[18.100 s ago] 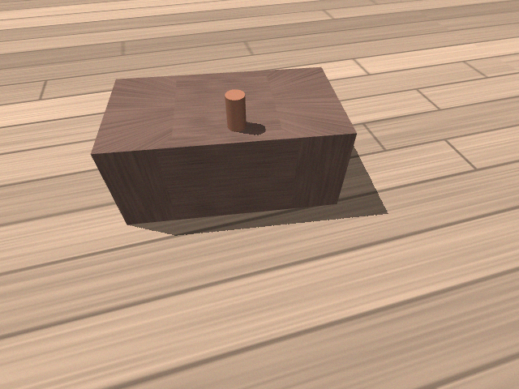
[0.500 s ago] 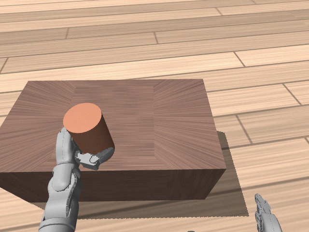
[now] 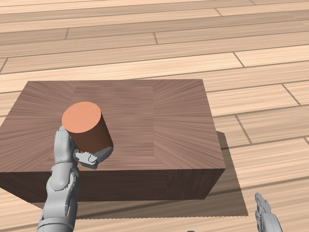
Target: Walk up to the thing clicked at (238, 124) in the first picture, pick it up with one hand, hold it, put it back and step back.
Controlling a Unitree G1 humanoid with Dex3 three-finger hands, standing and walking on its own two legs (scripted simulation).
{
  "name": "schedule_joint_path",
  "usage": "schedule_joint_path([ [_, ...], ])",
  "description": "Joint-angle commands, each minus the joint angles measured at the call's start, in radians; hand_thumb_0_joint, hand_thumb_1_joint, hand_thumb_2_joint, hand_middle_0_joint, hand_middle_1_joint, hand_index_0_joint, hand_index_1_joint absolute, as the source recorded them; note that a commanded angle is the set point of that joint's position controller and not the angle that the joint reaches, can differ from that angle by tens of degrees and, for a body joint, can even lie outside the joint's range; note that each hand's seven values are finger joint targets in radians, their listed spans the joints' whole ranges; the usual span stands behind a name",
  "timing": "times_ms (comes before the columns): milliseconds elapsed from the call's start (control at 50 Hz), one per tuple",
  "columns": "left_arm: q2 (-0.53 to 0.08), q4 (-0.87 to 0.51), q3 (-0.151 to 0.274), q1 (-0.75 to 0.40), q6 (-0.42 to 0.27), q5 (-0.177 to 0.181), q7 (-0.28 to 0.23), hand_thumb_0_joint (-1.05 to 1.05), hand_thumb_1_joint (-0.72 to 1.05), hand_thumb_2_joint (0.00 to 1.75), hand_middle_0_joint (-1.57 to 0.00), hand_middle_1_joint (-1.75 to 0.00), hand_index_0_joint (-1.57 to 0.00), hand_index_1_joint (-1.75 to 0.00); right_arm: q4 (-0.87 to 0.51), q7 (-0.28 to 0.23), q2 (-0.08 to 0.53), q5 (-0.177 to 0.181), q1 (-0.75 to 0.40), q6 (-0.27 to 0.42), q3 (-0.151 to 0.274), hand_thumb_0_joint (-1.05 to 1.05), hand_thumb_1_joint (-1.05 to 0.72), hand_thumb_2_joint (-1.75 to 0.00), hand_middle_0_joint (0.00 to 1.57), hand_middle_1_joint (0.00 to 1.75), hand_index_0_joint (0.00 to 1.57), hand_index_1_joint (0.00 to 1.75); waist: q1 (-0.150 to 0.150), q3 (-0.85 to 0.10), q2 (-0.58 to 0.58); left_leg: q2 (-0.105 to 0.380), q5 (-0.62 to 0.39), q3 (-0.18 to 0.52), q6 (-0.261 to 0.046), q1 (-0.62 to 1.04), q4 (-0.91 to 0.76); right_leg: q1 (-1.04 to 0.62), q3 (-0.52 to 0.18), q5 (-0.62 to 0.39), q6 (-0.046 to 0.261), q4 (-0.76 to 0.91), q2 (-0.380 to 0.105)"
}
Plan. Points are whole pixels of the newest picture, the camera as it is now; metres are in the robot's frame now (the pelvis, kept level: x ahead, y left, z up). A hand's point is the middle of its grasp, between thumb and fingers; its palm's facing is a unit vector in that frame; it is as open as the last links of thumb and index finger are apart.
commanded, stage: crouch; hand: left
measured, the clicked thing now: (91, 134) +0.34 +0.16 +0.10
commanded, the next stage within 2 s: lower in 1.36 s
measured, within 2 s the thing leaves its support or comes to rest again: neither
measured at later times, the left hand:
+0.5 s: hand (100, 134) +0.41 +0.18 -0.02, palm faces +0.15 -0.99 +0.01, open 10.6 cm
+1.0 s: hand (105, 130) +0.47 +0.18 -0.09, palm faces +0.17 -0.99 -0.01, open 10.6 cm
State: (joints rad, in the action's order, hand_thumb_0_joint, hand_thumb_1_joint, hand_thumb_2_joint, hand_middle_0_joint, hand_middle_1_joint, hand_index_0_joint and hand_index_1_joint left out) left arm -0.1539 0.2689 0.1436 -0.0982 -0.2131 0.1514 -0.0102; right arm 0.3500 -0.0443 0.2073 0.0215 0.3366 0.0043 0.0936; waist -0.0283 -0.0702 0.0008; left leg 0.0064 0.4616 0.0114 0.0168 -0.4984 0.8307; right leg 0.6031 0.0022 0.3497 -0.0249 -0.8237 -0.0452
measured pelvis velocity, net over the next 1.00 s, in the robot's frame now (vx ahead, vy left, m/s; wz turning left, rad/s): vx -0.03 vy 0.00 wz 0.00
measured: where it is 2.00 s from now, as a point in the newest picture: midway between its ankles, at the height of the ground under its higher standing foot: outside the picture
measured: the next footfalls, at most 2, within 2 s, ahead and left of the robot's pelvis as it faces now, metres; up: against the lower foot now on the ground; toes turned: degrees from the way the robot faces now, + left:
none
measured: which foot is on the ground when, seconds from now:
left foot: down 0.00-1.00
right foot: down 0.00-1.00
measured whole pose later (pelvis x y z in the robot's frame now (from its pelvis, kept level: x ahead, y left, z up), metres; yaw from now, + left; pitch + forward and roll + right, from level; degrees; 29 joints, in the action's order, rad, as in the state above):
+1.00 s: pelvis -0.03 +0.00 -0.09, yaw +0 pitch +27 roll -2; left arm -0.45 1.18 0.42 -0.78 -0.57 0.03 0.00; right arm -0.08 0.07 0.25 -0.07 0.38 0.01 0.03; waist -0.27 -0.15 0.03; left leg 0.02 0.60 0.06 0.02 -1.19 1.33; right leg 1.26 0.03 0.44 -0.02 -1.24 -0.03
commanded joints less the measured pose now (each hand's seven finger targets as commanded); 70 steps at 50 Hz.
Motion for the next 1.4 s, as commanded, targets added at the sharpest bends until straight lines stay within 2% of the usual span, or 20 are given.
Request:
schedule_joint_path([
  [0, -0.113, -0.129, 0.059, -0.264, -0.072, 0.013, -0.001, 0.0, 0.0, 1.19, -1.27, -1.35, -1.28, -1.37, -0.228, -0.011, 0.096, 0.0, -0.068, 0.056, 0.016, 0.0, 0.52, -0.06, 0.05, 0.05, 0.05, 0.05, 0.0, -0.234, 0.088, -0.014, -0.238, -0.017, -0.02, -0.016, -0.123, -0.224, 0.03, -0.201, 0.019, 0.11, 0.026],
  [100, -0.141, 0.003, 0.072, -0.357, -0.091, 0.001, 0.018, 0.0, 0.11, 1.22, -1.28, -1.37, -1.29, -1.38, -0.155, -0.005, 0.111, -0.007, -0.003, 0.055, 0.037, 0.0, 0.54, -0.05, 0.05, 0.05, 0.05, 0.05, -0.031, -0.146, 0.025, -0.021, -0.178, -0.029, -0.021, -0.071, -0.106, -0.108, 0.021, -0.157, 0.021, 0.103, 0.018],
  [120, -0.166, 0.004, 0.092, -0.386, -0.105, -0.001, 0.019, 0.0, 0.11, 1.21, -1.27, -1.35, -1.28, -1.36, -0.165, -0.004, 0.141, -0.009, -0.002, 0.063, 0.062, 0.0, 0.55, -0.05, 0.05, 0.05, 0.05, 0.05, -0.035, -0.166, 0.02, -0.021, -0.19, -0.031, -0.02, -0.07, -0.095, -0.101, 0.018, -0.173, 0.022, 0.088, 0.017],
  [180, -0.179, 0.053, 0.102, -0.494, -0.163, -0.004, 0.027, 0.0, 0.13, 1.21, -1.26, -1.35, -1.27, -1.36, -0.194, 0.008, 0.137, -0.019, -0.005, 0.084, 0.056, 0.0, 0.54, -0.05, 0.05, 0.05, 0.05, 0.05, -0.057, -0.24, -0.01, -0.018, -0.232, -0.024, -0.014, -0.07, -0.048, -0.07, 0.014, -0.214, 0.026, 0.039, 0.019],
  [200, -0.174, 0.087, 0.09, -0.53, -0.184, -0.007, 0.03, 0.0, 0.11, 1.19, -1.25, -1.33, -1.26, -1.34, -0.189, 0.014, 0.11, -0.022, -0.003, 0.088, 0.027, 0.0, 0.54, -0.05, 0.05, 0.05, 0.05, 0.05, -0.063, -0.248, -0.008, -0.017, -0.224, -0.023, -0.014, -0.087, -0.027, -0.058, 0.013, -0.213, 0.026, 0.026, 0.018],
  [260, -0.24, 0.152, 0.13, -0.638, -0.254, -0.011, 0.036, 0.0, 0.08, 1.2, -1.27, -1.36, -1.28, -1.37, -0.311, 0.016, 0.14, -0.032, -0.042, 0.111, 0.036, 0.0, 0.52, -0.06, 0.05, 0.05, 0.05, 0.05, -0.095, -0.382, 0.037, -0.018, -0.238, -0.016, -0.023, -0.112, 0.034, -0.079, 0.002, -0.252, 0.023, -0.018, 0.012],
  [280, -0.273, 0.165, 0.141, -0.692, -0.272, -0.018, 0.039, 0.0, 0.05, 1.21, -1.27, -1.37, -1.28, -1.38, -0.346, 0.021, 0.126, -0.034, -0.037, 0.111, 0.009, 0.0, 0.52, -0.06, 0.05, 0.05, 0.05, 0.05, -0.092, -0.423, 0.025, -0.022, -0.241, -0.019, -0.024, -0.124, 0.048, -0.095, -0.005, -0.263, 0.022, -0.025, 0.009],
  [340, -0.279, 0.341, 0.159, -0.735, -0.308, -0.014, 0.043, 0.0, -0.02, 1.21, -1.26, -1.38, -1.27, -1.39, -0.374, 0.029, 0.151, -0.047, 0.018, 0.102, 0.028, 0.0, 0.52, -0.06, 0.05, 0.05, 0.05, 0.05, -0.114, -0.413, 0.02, -0.019, -0.246, -0.008, -0.011, -0.189, 0.073, -0.032, 0.003, -0.249, 0.031, -0.064, 0.013],
  [380, -0.341, 0.401, 0.197, -0.788, -0.331, -0.019, 0.04, 0.0, 0.04, 1.19, -1.26, -1.36, -1.27, -1.36, -0.39, 0.037, 0.185, -0.053, 0.041, 0.099, 0.052, 0.0, 0.53, -0.05, 0.05, 0.05, 0.05, 0.05, -0.116, -0.439, -0.041, -0.019, -0.229, -0.001, -0.003, -0.192, 0.089, 0.032, 0.009, -0.209, 0.037, -0.084, 0.019],
  [420, -0.337, 0.457, 0.187, -0.825, -0.348, -0.029, 0.044, 0.0, 0.02, 1.17, -1.26, -1.35, -1.27, -1.36, -0.408, 0.047, 0.187, -0.06, 0.059, 0.097, 0.058, 0.0, 0.53, -0.05, 0.05, 0.05, 0.05, 0.05, -0.125, -0.45, -0.079, -0.02, -0.215, 0.001, 0.003, -0.199, 0.109, 0.078, 0.015, -0.186, 0.042, -0.101, 0.023],
  [540, -0.359, 0.626, 0.219, -0.883, -0.386, -0.056, 0.035, 0.0, 0.04, 1.21, -1.31, -1.41, -1.33, -1.41, -0.479, 0.068, 0.17, -0.07, 0.061, 0.095, 0.032, 0.0, 0.52, -0.05, 0.05, 0.05, 0.05, 0.05, -0.141, -0.466, -0.081, -0.019, -0.163, 0.012, 0.0, -0.333, 0.162, 0.135, 0.025, -0.136, 0.046, -0.158, 0.034],
  [580, -0.398, 0.607, 0.239, -0.957, -0.406, -0.062, 0.023, 0.0, 0.03, 1.21, -1.34, -1.42, -1.35, -1.42, -0.552, 0.073, 0.185, -0.073, 0.019, 0.098, 0.038, 0.0, 0.52, -0.05, 0.05, 0.05, 0.05, 0.05, -0.15, -0.529, -0.101, -0.017, -0.172, 0.018, 0.002, -0.347, 0.182, 0.139, 0.027, -0.138, 0.049, -0.182, 0.037],
  [660, -0.439, 0.639, 0.255, -0.995, -0.426, -0.085, 0.014, 0.0, 0.07, 1.23, -1.33, -1.42, -1.35, -1.43, -0.505, 0.079, 0.195, -0.086, 0.083, 0.084, 0.05, 0.0, 0.52, -0.05, 0.05, 0.05, 0.05, 0.05, -0.171, -0.576, -0.158, -0.011, -0.253, 0.026, 0.009, -0.35, 0.233, 0.191, 0.033, -0.192, 0.056, -0.241, 0.045],
  [680, -0.47, 0.63, 0.271, -1.016, -0.433, -0.091, 0.005, 0.0, 0.07, 1.22, -1.33, -1.42, -1.35, -1.42, -0.565, 0.078, 0.211, -0.083, 0.059, 0.088, 0.059, 0.0, 0.52, -0.06, 0.05, 0.05, 0.05, 0.05, -0.173, -0.603, -0.129, -0.016, -0.213, 0.023, 0.001, -0.37, 0.24, 0.171, 0.029, -0.168, 0.051, -0.241, 0.045],
  [800, -0.466, 0.656, 0.271, -1.065, -0.444, -0.104, 0.004, 0.0, 0.08, 1.21, -1.32, -1.4, -1.33, -1.4, -0.585, 0.079, 0.208, -0.09, 0.103, 0.075, 0.051, 0.0, 0.51, -0.06, 0.05, 0.05, 0.05, 0.05, -0.219, -0.657, -0.169, -0.013, -0.262, 0.023, -0.001, -0.378, 0.294, 0.209, 0.03, -0.22, 0.053, -0.287, 0.048],
  [860, -0.465, 0.696, 0.262, -1.069, -0.436, -0.111, 0.015, 0.0, 0.07, 1.2, -1.3, -1.38, -1.31, -1.39, -0.559, 0.084, 0.206, -0.09, 0.118, 0.071, 0.043, 0.0, 0.51, -0.06, 0.05, 0.05, 0.05, 0.05, -0.23, -0.606, -0.203, -0.006, -0.276, 0.034, 0.006, -0.381, 0.307, 0.3, 0.041, -0.203, 0.059, -0.306, 0.055],
  [1200, -0.585, 0.681, 0.328, -1.157, -0.442, -0.131, 0.001, 0.0, 0.02, 1.2, -1.26, -1.36, -1.27, -1.37, -0.727, 0.089, 0.24, -0.086, 0.079, 0.055, 0.068, 0.0, 0.51, -0.06, 0.05, 0.05, 0.05, 0.05, -0.258, -0.703, -0.227, -0.011, -0.267, 0.029, -0.002, -0.457, 0.373, 0.271, 0.024, -0.226, 0.054, -0.358, 0.052],
  [1280, -0.583, 0.766, 0.323, -1.125, -0.437, -0.141, 0.003, 0.0, 0.02, 1.23, -1.26, -1.36, -1.27, -1.38, -0.662, 0.093, 0.22, -0.091, 0.135, 0.046, 0.05, 0.0, 0.51, -0.06, 0.05, 0.05, 0.05, 0.05, -0.272, -0.608, -0.25, -0.009, -0.223, 0.035, 0.003, -0.485, 0.373, 0.349, 0.032, -0.168, 0.056, -0.36, 0.055],
  [1340, -0.608, 0.722, 0.331, -1.162, -0.435, -0.142, 0.011, 0.0, -0.02, 1.22, -1.28, -1.39, -1.3, -1.4, -0.747, 0.095, 0.242, -0.086, 0.13, 0.049, 0.07, 0.0, 0.51, -0.06, 0.05, 0.05, 0.05, 0.05, -0.282, -0.72, -0.246, -0.011, -0.264, 0.029, -0.002, -0.46, 0.39, 0.278, 0.023, -0.231, 0.053, -0.369, 0.051],
  [1380, -0.598, 0.795, 0.336, -1.137, -0.428, -0.133, 0.008, 0.0, -0.04, 1.22, -1.27, -1.38, -1.28, -1.39, -0.697, 0.094, 0.232, -0.087, 0.143, 0.043, 0.065, 0.0, 0.51, -0.06, 0.05, 0.05, 0.05, 0.05, -0.291, -0.631, -0.223, -0.013, -0.226, 0.025, -0.009, -0.53, 0.399, 0.304, 0.019, -0.208, 0.048, -0.366, 0.051],
])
